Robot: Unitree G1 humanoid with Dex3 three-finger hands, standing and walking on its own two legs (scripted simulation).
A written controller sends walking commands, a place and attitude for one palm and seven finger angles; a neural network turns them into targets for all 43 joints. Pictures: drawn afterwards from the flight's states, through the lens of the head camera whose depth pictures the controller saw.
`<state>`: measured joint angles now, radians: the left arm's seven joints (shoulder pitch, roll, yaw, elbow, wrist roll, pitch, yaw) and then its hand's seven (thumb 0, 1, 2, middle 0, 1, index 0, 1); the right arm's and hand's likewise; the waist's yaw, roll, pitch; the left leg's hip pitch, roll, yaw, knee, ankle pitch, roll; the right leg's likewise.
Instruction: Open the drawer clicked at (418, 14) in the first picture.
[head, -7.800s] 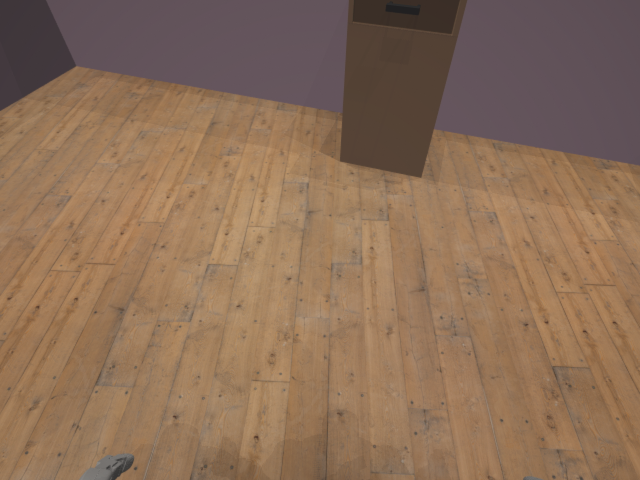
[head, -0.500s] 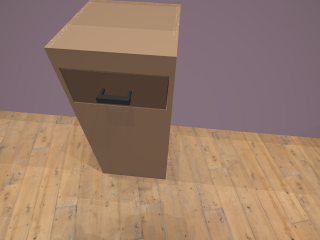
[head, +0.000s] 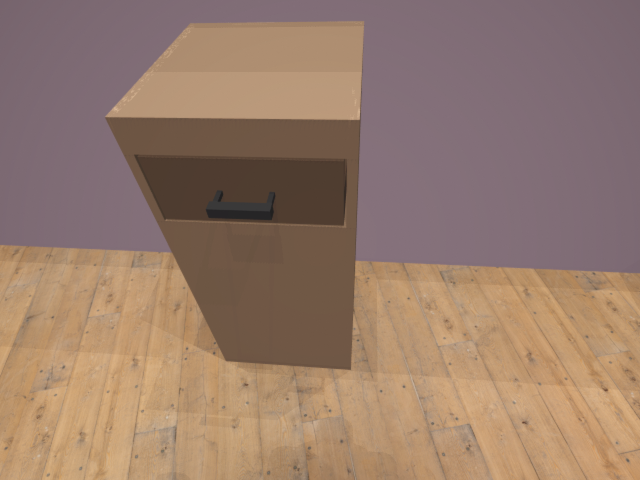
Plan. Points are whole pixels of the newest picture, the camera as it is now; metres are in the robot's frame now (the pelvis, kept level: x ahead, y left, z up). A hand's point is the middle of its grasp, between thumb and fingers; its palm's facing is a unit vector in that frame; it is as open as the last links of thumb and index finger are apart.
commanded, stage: look again from close up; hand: left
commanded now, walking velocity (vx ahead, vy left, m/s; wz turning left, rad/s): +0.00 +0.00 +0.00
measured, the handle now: (242, 203) +0.58 +0.19 -0.01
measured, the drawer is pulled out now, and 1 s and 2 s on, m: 0.00 0.00 0.00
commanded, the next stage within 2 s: shuffle to correct the standing spot in 0.14 s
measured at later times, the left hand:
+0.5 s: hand out of the picture -0.01 +0.14 -0.18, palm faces +0.09 -0.98 -0.16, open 7.3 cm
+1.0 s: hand out of the picture +0.06 +0.17 -0.18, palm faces +0.07 -0.98 -0.20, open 7.3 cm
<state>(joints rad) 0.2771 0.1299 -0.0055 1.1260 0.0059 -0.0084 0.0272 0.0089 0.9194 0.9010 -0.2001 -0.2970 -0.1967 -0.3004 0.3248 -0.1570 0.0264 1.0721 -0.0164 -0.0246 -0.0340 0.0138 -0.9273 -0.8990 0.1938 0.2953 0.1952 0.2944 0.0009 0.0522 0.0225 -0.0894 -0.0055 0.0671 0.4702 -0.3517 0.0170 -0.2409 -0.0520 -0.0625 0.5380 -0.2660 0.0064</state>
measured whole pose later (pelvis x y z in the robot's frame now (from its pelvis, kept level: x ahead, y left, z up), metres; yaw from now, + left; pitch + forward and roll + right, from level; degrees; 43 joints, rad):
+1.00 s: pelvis +0.06 +0.00 +0.00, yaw +0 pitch +0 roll +0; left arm 0.27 0.13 0.02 1.12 0.01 -0.01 0.03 0.02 0.94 0.90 -0.20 -0.30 -0.20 -0.30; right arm 0.30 -0.13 0.01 1.13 -0.02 -0.03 -0.05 0.02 -0.93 -0.90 0.20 0.30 0.20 0.29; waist 0.01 0.02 0.05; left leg -0.11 0.02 0.09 0.49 -0.38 0.00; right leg -0.18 -0.05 -0.09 0.55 -0.36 0.00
